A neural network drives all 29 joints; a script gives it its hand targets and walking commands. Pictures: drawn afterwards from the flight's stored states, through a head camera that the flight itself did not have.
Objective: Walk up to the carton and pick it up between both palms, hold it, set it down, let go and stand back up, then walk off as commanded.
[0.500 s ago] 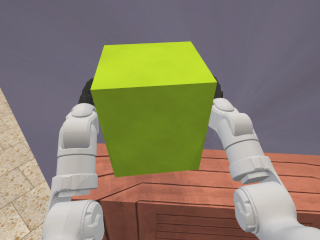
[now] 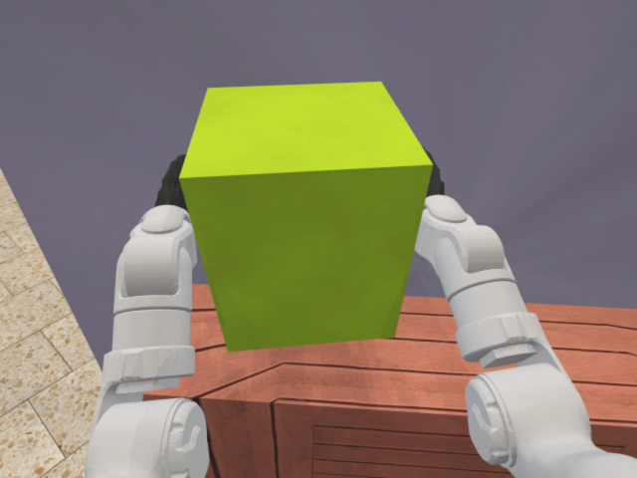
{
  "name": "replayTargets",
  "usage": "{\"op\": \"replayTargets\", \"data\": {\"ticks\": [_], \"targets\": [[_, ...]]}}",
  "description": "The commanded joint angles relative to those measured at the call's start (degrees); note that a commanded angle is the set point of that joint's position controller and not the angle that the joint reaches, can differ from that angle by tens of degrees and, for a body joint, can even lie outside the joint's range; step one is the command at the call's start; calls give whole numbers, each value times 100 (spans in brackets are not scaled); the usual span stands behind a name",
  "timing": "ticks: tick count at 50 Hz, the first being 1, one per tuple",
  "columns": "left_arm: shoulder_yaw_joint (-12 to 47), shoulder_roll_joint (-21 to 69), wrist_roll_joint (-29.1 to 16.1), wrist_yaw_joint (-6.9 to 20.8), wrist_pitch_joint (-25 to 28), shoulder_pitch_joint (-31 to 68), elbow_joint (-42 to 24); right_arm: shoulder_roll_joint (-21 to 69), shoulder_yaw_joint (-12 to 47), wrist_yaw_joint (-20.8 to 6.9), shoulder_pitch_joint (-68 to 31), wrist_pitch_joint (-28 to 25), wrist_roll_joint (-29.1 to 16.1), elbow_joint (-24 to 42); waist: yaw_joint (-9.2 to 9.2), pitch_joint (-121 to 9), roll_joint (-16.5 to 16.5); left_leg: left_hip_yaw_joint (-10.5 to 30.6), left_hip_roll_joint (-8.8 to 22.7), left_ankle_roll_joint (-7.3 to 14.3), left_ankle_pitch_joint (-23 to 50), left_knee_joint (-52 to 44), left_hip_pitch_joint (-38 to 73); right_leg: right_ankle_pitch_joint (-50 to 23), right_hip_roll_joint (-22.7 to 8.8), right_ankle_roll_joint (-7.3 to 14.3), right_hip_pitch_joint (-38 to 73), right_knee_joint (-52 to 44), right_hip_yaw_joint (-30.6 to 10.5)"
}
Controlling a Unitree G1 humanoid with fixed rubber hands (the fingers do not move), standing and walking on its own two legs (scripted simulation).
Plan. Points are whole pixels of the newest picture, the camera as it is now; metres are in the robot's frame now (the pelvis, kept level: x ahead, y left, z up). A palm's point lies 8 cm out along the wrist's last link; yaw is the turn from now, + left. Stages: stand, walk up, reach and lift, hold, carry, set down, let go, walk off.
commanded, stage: hold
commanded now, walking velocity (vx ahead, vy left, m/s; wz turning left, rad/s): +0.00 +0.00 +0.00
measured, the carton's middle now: (304, 216) +0.37 -0.01 +0.22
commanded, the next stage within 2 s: none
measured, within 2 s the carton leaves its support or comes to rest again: neither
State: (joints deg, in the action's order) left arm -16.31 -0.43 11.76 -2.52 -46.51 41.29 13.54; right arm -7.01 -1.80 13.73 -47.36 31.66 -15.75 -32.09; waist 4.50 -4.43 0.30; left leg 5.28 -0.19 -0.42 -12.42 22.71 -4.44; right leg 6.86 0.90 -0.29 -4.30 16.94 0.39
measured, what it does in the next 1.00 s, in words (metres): stands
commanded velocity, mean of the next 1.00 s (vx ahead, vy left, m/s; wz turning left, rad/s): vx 0.00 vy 0.00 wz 0.00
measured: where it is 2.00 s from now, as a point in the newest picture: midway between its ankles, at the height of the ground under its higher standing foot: outside the picture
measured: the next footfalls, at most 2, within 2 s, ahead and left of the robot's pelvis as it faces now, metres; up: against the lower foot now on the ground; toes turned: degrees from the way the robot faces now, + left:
none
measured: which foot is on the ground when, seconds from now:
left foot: down 0.00-1.00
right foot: down 0.00-1.00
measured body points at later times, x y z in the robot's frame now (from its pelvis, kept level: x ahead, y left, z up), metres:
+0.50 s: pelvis +0.00 +0.00 +0.00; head -0.08 +0.01 +0.44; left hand +0.37 +0.15 +0.23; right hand +0.37 -0.16 +0.24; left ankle +0.01 +0.12 -0.75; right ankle +0.03 -0.12 -0.75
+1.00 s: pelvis +0.00 +0.00 +0.00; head -0.07 +0.01 +0.44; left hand +0.38 +0.15 +0.23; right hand +0.38 -0.16 +0.24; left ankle +0.01 +0.12 -0.75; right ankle +0.03 -0.12 -0.75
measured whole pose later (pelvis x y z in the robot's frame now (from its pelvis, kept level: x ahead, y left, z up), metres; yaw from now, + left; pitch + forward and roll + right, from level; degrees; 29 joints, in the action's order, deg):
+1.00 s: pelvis +0.00 +0.00 +0.00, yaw +0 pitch -6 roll -1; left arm -15.3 -1.0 11.6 -2.6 -46.2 40.8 13.7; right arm -7.3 -1.1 14.1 -47.6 31.5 -16.3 -32.5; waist 5.0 -4.6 0.4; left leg 5.6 -0.2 -0.5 -12.5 22.8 -4.6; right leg 6.9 1.0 -0.3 -4.0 16.6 0.5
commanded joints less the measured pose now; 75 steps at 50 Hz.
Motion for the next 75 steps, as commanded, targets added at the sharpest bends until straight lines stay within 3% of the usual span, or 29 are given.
{"op": "replayTargets", "data": {"ticks": [1,3,4,6,10,13,19,21,28,32,36,40,42,44,46,52,55,56,58,61,62,63,64,65,66,67,69,72,75], "targets": [[2673,3539,-949,946,630,4849,-1147,4297,2157,-715,-5184,-387,-843,2108,-50,-2788,-48,-379,-368,-87,1269,-376,-216,-991,362,-193,1508,38,90],[2770,3618,-918,969,576,4783,-948,3991,1885,-706,-5058,-359,-852,1835,168,-2370,267,-346,-333,-215,1286,-399,-294,-967,378,-149,1358,34,101],[2776,3630,-989,943,607,4896,-1207,4221,2097,-725,-5308,-404,-943,2177,-3,-2651,216,-365,-344,-179,1498,-365,-202,-1066,393,-191,1458,55,116],[2965,3610,-1119,918,631,4867,-1361,4128,2125,-691,-4984,-356,-895,2217,153,-2702,192,-307,-356,-239,1636,-276,-104,-1277,393,-157,1443,65,79],[2688,3473,-809,964,522,4549,-1153,3964,1999,-697,-4743,-271,-907,1819,129,-2272,293,-361,-333,-230,1388,-412,-187,-959,370,-160,1444,-8,106],[2810,3527,-983,967,559,4576,-1532,4068,2191,-657,-4768,-292,-974,2329,104,-2750,130,-314,-325,-234,1960,-278,17,-1624,390,-190,1657,104,78],[2868,3573,-975,973,595,4895,-1355,4049,1970,-732,-4835,-341,-819,1981,194,-2384,298,-336,-332,-272,1324,-410,-206,-965,341,-146,1353,24,95],[2756,3586,-903,940,547,4715,-1014,4027,2054,-753,-5264,-383,-856,2149,13,-2280,228,-365,-335,-213,1191,-430,-326,-719,369,-111,1366,-17,80],[2532,3555,-866,943,614,4965,-882,4087,1865,-819,-5095,-371,-750,1593,31,-2338,204,-374,-320,-178,902,-528,-373,-547,349,-111,1362,1,117],[2841,3694,-1056,861,690,5069,-1231,4166,2051,-798,-5238,-466,-919,2027,47,-2936,282,-338,-330,-223,1344,-382,-121,-999,394,-102,1419,60,102],[2433,3602,-809,924,624,4940,-544,4084,1857,-834,-5359,-436,-711,1477,-56,-2049,20,-399,-300,-115,630,-593,-469,-226,354,-122,1166,-71,107],[2850,3614,-1190,890,756,5130,-1250,4223,2012,-751,-5167,-481,-917,2077,135,-3050,193,-355,-368,-162,1499,-309,-70,-1253,364,-160,1470,46,64],[2519,3497,-870,943,639,4829,-696,4136,2043,-718,-5288,-418,-816,1872,-29,-2378,44,-388,-385,-96,1163,-409,-309,-799,349,-173,1342,-38,98],[2500,3583,-843,954,672,4954,-928,4221,1991,-736,-5166,-440,-840,1802,-38,-2419,49,-401,-361,-103,1003,-477,-329,-653,352,-179,1390,-8,96],[2820,3634,-1105,935,723,5076,-1229,4161,1977,-699,-5157,-433,-897,2052,180,-2818,134,-354,-355,-211,1440,-362,-158,-1123,377,-184,1558,27,95],[2876,3641,-1067,975,655,4798,-1374,4015,1984,-646,-4764,-371,-863,2201,304,-2748,229,-334,-334,-251,1737,-272,15,-1429,371,-174,1550,52,96],[2902,3562,-1100,958,671,4936,-1614,4172,2246,-666,-5191,-412,-1006,2534,96,-3019,85,-317,-359,-186,1845,-226,-44,-1388,413,-201,1600,86,120],[2961,3541,-1143,964,660,4917,-1503,4064,2112,-649,-5101,-368,-917,2431,264,-2807,174,-325,-375,-186,1674,-250,10,-1388,363,-214,1494,24,90],[2684,3461,-955,964,632,4735,-1425,4179,2269,-656,-5071,-359,-941,2407,-4,-2742,-19,-365,-392,-117,1581,-294,14,-1235,358,-228,1509,14,112],[2751,3444,-896,966,592,4756,-1407,4101,2161,-673,-5035,-332,-920,2347,44,-2656,95,-345,-343,-148,1578,-306,-37,-1225,370,-216,1488,48,118],[2938,3567,-1034,964,634,5030,-1488,4088,2045,-674,-4961,-327,-897,2123,218,-2560,237,-341,-346,-212,1583,-330,3,-1182,379,-191,1313,10,109],[2854,3529,-970,942,610,4900,-1379,4109,2230,-713,-5089,-351,-959,2204,12,-2604,209,-371,-321,-230,1674,-303,20,-1081,422,-154,1332,10,114],[2818,3639,-992,948,603,4807,-1283,4049,2143,-704,-4978,-341,-940,2180,144,-2476,137,-339,-317,-229,1551,-346,-109,-1007,421,-146,1368,17,110],[2713,3516,-878,932,574,4682,-1273,4054,2142,-706,-4951,-324,-904,2133,55,-2501,106,-344,-328,-198,1505,-372,-43,-1102,395,-157,1421,14,90],[2723,3538,-905,992,563,4631,-989,3809,1824,-683,-4879,-298,-780,1877,276,-2195,156,-325,-307,-239,1208,-431,-196,-850,375,-124,1290,-57,80],[2751,3619,-929,974,581,4689,-1229,4131,2141,-715,-5155,-382,-868,2165,9,-2454,59,-341,-286,-205,1528,-380,-141,-1031,418,-142,1422,39,120],[2854,3609,-946,947,611,4805,-1281,3999,2028,-717,-4989,-349,-914,2061,130,-2540,211,-310,-320,-285,1647,-326,-55,-1148,426,-128,1384,42,118],[2824,3610,-943,905,618,4846,-1349,4066,2161,-770,-5196,-410,-992,2229,-1,-2589,189,-328,-288,-269,1703,-345,-37,-1007,433,-122,1354,26,134],[2938,3632,-979,936,578,4642,-1282,3954,2124,-704,-4962,-374,-863,2331,215,-2580,173,-304,-323,-235,1615,-333,-13,-1231,407,-160,1402,31,118]]}}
